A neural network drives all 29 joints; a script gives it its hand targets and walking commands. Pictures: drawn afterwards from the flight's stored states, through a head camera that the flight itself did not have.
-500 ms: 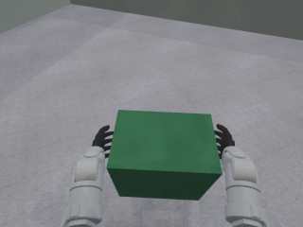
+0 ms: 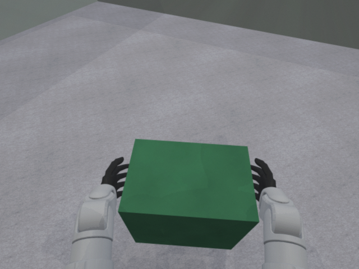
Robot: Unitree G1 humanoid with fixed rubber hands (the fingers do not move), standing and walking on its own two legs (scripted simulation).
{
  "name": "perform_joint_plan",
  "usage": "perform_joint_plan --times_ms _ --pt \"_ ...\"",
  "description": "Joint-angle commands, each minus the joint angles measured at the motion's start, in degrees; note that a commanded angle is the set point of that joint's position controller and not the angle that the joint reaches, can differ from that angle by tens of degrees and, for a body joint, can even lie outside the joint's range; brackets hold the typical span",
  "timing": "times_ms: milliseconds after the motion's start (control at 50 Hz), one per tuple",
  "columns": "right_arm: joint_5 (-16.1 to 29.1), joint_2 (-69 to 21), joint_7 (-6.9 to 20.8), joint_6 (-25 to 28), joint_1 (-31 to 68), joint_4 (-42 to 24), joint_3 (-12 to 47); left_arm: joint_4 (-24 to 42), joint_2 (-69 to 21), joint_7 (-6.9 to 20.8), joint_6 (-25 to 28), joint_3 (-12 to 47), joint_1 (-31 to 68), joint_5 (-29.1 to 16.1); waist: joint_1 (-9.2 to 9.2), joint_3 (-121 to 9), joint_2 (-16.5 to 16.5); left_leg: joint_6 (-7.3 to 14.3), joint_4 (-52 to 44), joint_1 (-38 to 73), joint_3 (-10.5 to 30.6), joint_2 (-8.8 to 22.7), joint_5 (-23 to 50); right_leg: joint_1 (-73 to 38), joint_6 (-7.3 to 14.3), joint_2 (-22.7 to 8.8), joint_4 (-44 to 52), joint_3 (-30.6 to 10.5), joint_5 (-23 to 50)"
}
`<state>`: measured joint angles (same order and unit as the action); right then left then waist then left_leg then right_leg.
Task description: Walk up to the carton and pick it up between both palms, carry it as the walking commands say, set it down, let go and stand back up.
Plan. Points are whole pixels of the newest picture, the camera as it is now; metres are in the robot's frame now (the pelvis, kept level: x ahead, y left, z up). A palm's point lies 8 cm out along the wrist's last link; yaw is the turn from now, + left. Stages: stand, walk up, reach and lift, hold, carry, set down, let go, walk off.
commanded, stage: reach and lift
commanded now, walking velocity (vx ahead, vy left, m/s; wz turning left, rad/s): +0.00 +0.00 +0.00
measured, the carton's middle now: (186, 198) +0.28 +0.01 -0.03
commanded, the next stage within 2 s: hold in 0.04 s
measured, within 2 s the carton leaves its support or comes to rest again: neither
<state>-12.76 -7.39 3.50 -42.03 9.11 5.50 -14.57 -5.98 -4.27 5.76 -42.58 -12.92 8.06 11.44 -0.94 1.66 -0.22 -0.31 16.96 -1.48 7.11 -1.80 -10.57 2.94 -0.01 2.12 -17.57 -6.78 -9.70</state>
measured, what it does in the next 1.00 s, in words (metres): stands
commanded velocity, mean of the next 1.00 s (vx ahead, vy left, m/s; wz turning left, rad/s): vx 0.00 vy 0.00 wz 0.00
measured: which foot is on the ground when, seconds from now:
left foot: down 0.00-1.00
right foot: down 0.00-1.00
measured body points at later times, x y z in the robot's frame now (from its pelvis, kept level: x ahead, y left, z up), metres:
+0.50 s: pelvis -0.01 +0.01 +0.00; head -0.03 +0.01 +0.45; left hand +0.28 +0.17 +0.02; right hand +0.28 -0.18 +0.03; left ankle -0.01 +0.13 -0.75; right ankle +0.00 -0.12 -0.75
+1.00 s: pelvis +0.00 +0.00 +0.00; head -0.02 +0.00 +0.45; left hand +0.28 +0.18 +0.02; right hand +0.29 -0.17 +0.03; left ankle -0.01 +0.13 -0.75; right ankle +0.00 -0.12 -0.75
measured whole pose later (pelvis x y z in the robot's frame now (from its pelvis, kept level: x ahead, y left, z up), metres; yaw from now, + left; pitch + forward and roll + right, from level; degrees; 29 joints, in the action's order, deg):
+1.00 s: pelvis +0.00 +0.00 +0.00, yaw +0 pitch -4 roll +0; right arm -13.0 -7.0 3.3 -42.0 10.6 6.7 -15.2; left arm -7.3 -4.5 5.4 -42.3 -13.1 9.5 11.2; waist -0.8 1.1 -0.5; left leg -0.3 18.3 -3.5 7.1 -1.9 -11.0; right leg 4.9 0.0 2.3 -18.7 -6.8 -10.0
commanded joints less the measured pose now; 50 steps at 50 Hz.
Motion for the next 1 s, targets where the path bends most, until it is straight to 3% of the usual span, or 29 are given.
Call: perform_joint_plan --times_ms 0,40,80,220,260,280,300,320,380,400,420,440,460,520,560,620,660,700,740,760,780,800,820,860,880,900,920,960,980 --pt "13.63 -43.88 8.94 1.71 29.24 -6.09 38.81 5.53 -44.04 9.37 2.47 36.94 30.04 -12.38 0.03 -16.83 0.48 0.2 -0.62 2.03 -2.68 -3.79 13.48 -4.71 -0.81 3.05 0.93 1.96 13.22" --pt "13.22 -43.24 9.4 1.44 28.02 -4.1 38.2 6.97 -44.51 8.56 2.49 36.99 30.66 -13.12 0.94 -17.59 -0.37 0.01 -0.51 4.03 -1.97 -3.54 16.12 -3.33 -0.69 3.35 0.66 2.06 13.68" --pt "13.9 -43.47 9.48 1.57 27.01 -3.91 37.87 6.83 -46.24 8.57 2.26 37.89 31.05 -13.45 0.54 -16.27 2.95 -0.45 -0.23 2.66 -2.12 -3.29 15.65 -3.31 0.08 3.51 0.6 1.79 12.06" --pt "13.82 -41.66 10.56 1.95 29.94 -4.93 37.33 5.62 -48.39 7.14 1.87 38.24 30.31 -13.5 1.63 -16.74 0.87 -0.44 0.76 3.77 -1.25 -2.72 16.46 -0.53 0.7 3.89 0.33 2.08 9.53" --pt "14.16 -41.48 10.69 1.77 30.29 -4.18 37.54 5.56 -47.28 6.99 2.03 37.27 30.6 -12.99 0.65 -16.65 2.06 -0.46 0.6 3.26 -1.45 -2.89 16.0 -0.7 0.39 3.81 0.29 2.05 10.09" --pt "13.62 -40.95 10.8 2.07 29.53 -4.91 37.05 6.01 -47.8 7.13 2.18 37.76 30.73 -13.59 1.84 -17.77 0.67 -0.55 0.54 4.71 -1.16 -2.69 17.75 -0.15 0.44 4.08 0.55 2.1 10.71" --pt "14.5 -41.57 10.99 2.06 30.96 -4.9 37.87 5.2 -48.81 7.13 1.9 38.11 30.43 -13.06 1.06 -16.33 2.21 -0.99 0.31 3.08 -1.09 -2.35 16.56 -0.15 0.55 4.21 0.06 2.41 8.49" --pt "14.13 -42.11 10.81 1.67 30.72 -4.59 37.88 5.59 -47.86 7.17 1.89 37.63 31.07 -13.43 0.69 -17.27 0.59 -0.5 0.68 2.69 -1.3 -2.78 15.15 -1.65 0.59 3.93 0.09 2.1 9.31" --pt "14.14 -42.23 11.12 1.95 31.05 -2.67 36.98 4.41 -48.44 7.13 2.12 37.53 32.38 -13.53 1.73 -15.9 0.02 -0.05 0.42 2.52 -1.11 -2.66 12.61 0.46 0.86 3.52 0.1 2.05 7.63" --pt "14.45 -42.19 11.49 2.03 31.86 -2.11 37.21 4.8 -46.51 7.03 2.45 36.19 31.8 -12.46 -0.48 -16.3 0.16 -0.06 0.26 1.45 -1.8 -3.06 12.12 -1.2 0.62 3.59 0.31 2.18 7.89" --pt "14.59 -43.32 11.47 2.08 31.67 -2.78 37.62 5.6 -47.05 7.15 2.3 37.08 32.58 -12.93 0.18 -15.52 0.54 0.02 0.33 1.72 -2.23 -3.28 11.67 -0.17 0.47 3.44 0.35 1.9 7.52" --pt "15.29 -43.7 11.41 2.23 33.24 -4.28 38.76 5.92 -46.92 7.0 2.54 37.01 32.97 -13.14 -1.25 -17.53 0.34 -0.18 0.56 2.41 -2.53 -3.39 12.45 -0.79 0.28 3.26 0.03 1.98 8.75" --pt "14.78 -43.52 11.45 2.36 31.58 -2.17 37.79 5.66 -47.75 7.18 2.6 37.94 33.81 -13.66 0.95 -16.82 -0.17 -0.42 0.57 2.87 -2.28 -3.04 12.05 1.15 0.22 3.59 -0.05 2.3 7.5" --pt "15.21 -43.95 10.83 2.57 32.46 -5.08 39.26 5.4 -46.83 7.44 2.69 37.6 32.33 -13.69 -0.66 -18.61 -0.41 0.16 1.04 2.38 -2.53 -3.45 13.61 -1.02 -0.07 3.13 -0.34 2.24 11.17" --pt "14.89 -44.46 10.56 1.94 31.69 -2.85 38.67 5.17 -46.84 7.58 2.36 36.69 32.82 -13.65 -0.36 -17.85 -1.91 0.22 0.96 2.83 -2.6 -3.41 12.26 -0.26 -0.22 3.07 0.35 2.19 9.29" --pt "13.89 -44.56 10.59 1.42 31.1 -1.81 37.11 5.9 -45.25 8.37 2.38 36.38 34.18 -12.84 -0.44 -16.57 1.67 0.24 0.19 1.78 -3.25 -3.64 8.84 -1.01 0.08 2.61 0.93 1.63 7.52" --pt "12.67 -45.38 10.6 1.15 29.34 0.26 36.14 5.04 -45.15 8.36 2.46 36.25 34.97 -13.28 0.8 -16.28 -0.87 0.78 -0.33 2.49 -2.36 -3.37 7.94 -1.28 0.04 2.57 0.98 1.88 7.34" --pt "13.87 -46.17 10.32 1.65 32.74 -1.63 37.53 3.85 -44.78 9.26 2.74 35.45 35.02 -13.06 -0.33 -14.26 -2.14 1.16 -0.15 0.12 -3.43 -3.65 6.05 -0.28 -0.5 2.36 1.24 1.6 5.94" --pt "13.62 -46.44 10.4 1.93 34.68 -0.27 36.94 2.1 -45.41 9.51 2.72 35.2 36.68 -12.57 0.24 -15.31 -0.76 1.04 -0.2 1.63 -3.27 -3.77 5.26 0.48 -0.4 2.18 1.61 1.73 4.04" --pt "12.82 -47.06 10.12 1.4 31.12 0.42 36.26 4.4 -44.86 9.6 2.9 35.61 37.28 -13.28 0.61 -14.71 -1.48 1.3 0.08 1.07 -3.35 -3.87 5.84 -0.42 -0.36 2.24 1.62 1.89 4.87" --pt "13.56 -47.03 10.01 1.5 33.23 -1.69 37.36 3.14 -44.92 9.81 2.71 34.96 34.82 -12.82 -0.99 -16.03 -1.59 1.26 0.11 -0.2 -3.07 -3.83 7.34 -2.93 -0.48 2.34 1.14 2.05 6.94" --pt "13.86 -48.18 10.04 1.34 31.47 -1.19 37.45 2.99 -46.47 9.59 2.46 36.32 35.14 -13.49 0.41 -17.72 0.27 1.0 0.58 1.49 -3.44 -4.08 8.24 -3.03 -0.42 1.81 0.95 1.54 9.55" --pt "14.09 -47.82 10.0 1.61 31.0 -1.79 38.14 4.33 -45.63 9.97 3.01 36.13 34.86 -14.01 -0.51 -17.41 -0.64 0.79 0.32 0.44 -3.35 -4.1 9.47 -3.01 -0.72 2.45 0.64 1.64 10.85" --pt "14.28 -47.02 9.71 2.02 32.52 -4.42 38.95 4.43 -46.02 9.84 3.3 36.37 33.5 -13.75 0.45 -18.7 -1.67 1.18 0.54 1.82 -3.11 -4.15 11.39 -3.07 -1.0 2.2 0.53 1.79 12.49" --pt "14.5 -47.6 9.57 1.84 32.94 -4.53 39.28 4.87 -45.82 9.69 3.02 36.72 34.3 -14.08 -0.48 -20.47 -1.71 0.84 0.63 2.0 -3.33 -4.4 11.28 -4.5 -0.87 2.44 0.62 2.3 11.41" --pt "14.81 -47.86 9.44 1.56 31.33 -2.63 39.02 3.54 -46.69 9.87 2.79 36.62 33.89 -14.13 0.31 -17.15 -0.13 1.09 0.82 1.01 -3.32 -4.18 10.89 -2.83 -0.6 1.86 0.49 1.44 12.13" --pt "14.12 -47.7 9.67 1.24 29.21 -1.83 38.8 5.79 -45.66 9.41 2.91 37.02 33.25 -13.9 0.22 -19.68 -2.18 1.0 0.48 2.43 -2.68 -3.98 12.74 -4.54 -0.84 2.53 0.35 1.94 13.72" --pt "14.84 -46.08 9.66 1.49 28.73 -2.79 38.57 6.06 -45.52 9.26 2.62 37.02 32.02 -13.93 -0.44 -17.51 0.44 0.34 0.35 0.73 -2.95 -3.76 14.94 -3.77 -0.44 2.64 0.15 1.74 14.39" --pt "14.35 -44.75 9.71 1.57 28.35 -3.76 38.6 6.56 -45.61 8.94 2.52 37.51 29.99 -13.43 0.48 -16.09 0.28 0.29 0.18 2.05 -2.69 -3.64 15.71 -2.21 -0.61 2.92 0.52 1.9 14.06"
